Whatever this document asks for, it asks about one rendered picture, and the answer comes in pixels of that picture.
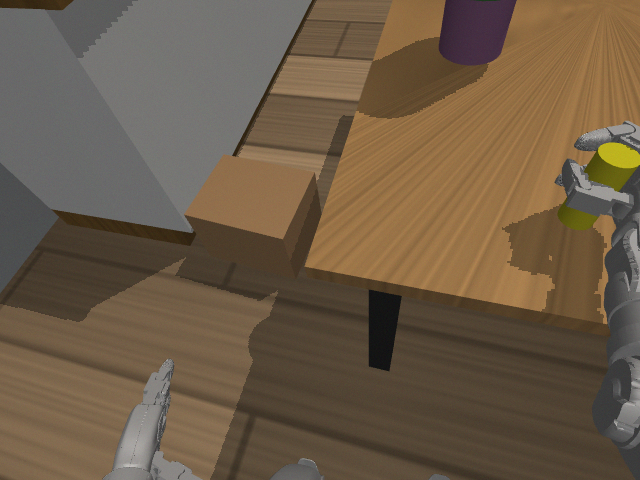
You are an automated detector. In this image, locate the right robot arm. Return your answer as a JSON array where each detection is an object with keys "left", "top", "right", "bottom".
[{"left": 592, "top": 213, "right": 640, "bottom": 480}]

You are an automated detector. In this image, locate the table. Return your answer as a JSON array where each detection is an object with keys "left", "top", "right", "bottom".
[{"left": 304, "top": 0, "right": 640, "bottom": 371}]

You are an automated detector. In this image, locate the right robot hand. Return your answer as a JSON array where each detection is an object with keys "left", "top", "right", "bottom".
[{"left": 555, "top": 121, "right": 640, "bottom": 228}]

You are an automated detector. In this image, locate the left robot hand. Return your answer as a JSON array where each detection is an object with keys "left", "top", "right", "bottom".
[{"left": 112, "top": 358, "right": 203, "bottom": 480}]

